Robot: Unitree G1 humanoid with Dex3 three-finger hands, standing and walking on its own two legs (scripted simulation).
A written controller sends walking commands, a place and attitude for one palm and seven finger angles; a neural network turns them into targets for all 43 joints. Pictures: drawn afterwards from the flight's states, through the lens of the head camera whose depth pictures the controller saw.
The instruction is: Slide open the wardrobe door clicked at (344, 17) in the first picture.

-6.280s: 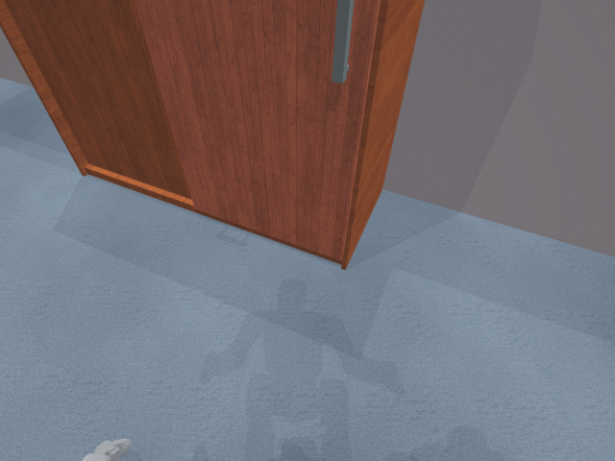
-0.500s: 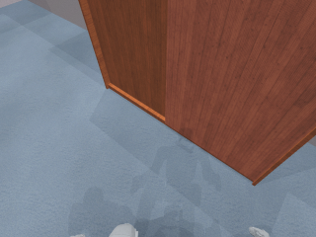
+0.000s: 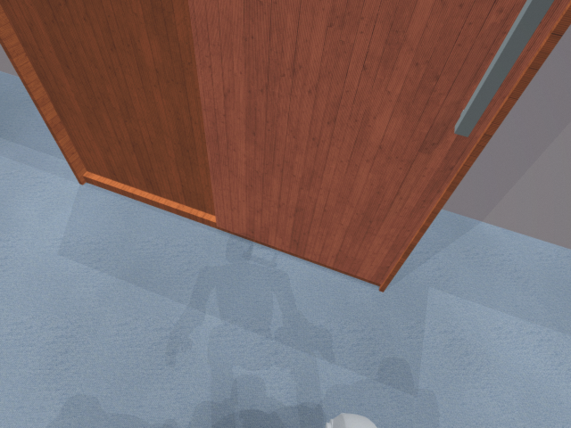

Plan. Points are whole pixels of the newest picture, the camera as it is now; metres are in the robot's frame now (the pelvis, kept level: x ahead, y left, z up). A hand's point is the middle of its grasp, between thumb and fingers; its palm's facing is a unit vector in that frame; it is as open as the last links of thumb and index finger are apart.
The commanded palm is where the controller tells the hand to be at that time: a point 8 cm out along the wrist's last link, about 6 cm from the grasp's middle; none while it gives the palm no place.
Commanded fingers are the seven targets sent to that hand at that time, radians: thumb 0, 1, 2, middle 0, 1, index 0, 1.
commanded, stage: turn to face it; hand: right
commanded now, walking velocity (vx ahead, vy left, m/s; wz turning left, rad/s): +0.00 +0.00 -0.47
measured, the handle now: (496, 66) +0.71 -0.32 +0.18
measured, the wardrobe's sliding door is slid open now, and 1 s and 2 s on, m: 0.00 0.00 0.00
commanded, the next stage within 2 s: take the last steps up to it in 0.44 s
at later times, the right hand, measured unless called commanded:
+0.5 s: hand out of the picture +0.01 -0.28 -0.17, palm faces +0.25 +0.94 -0.23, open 7.3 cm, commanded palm none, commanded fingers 0.00 -0.90 -0.90 0.20 0.30 0.20 0.30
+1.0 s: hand out of the picture -0.06 -0.14 -0.16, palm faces +0.36 +0.92 -0.18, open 7.3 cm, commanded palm none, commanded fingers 0.00 -0.90 -0.90 0.20 0.30 0.20 0.30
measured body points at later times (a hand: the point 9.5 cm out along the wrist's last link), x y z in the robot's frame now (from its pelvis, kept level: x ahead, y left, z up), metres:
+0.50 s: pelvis -0.01 -0.06 +0.00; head +0.00 -0.09 +0.45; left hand +0.12 +0.15 -0.13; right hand +0.00 -0.33 -0.15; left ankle +0.00 +0.11 -0.66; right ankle -0.03 -0.14 -0.74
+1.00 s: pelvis +0.05 -0.02 +0.01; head +0.06 +0.01 +0.45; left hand +0.10 +0.22 -0.16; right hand -0.08 -0.19 -0.14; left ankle +0.00 +0.08 -0.74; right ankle +0.05 -0.19 -0.66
